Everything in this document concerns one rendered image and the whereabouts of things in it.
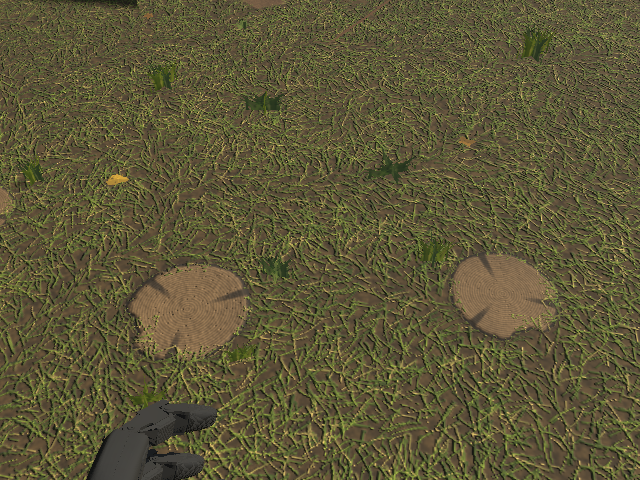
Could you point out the left robot hand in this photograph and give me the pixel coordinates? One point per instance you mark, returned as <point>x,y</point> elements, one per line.
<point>125,455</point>

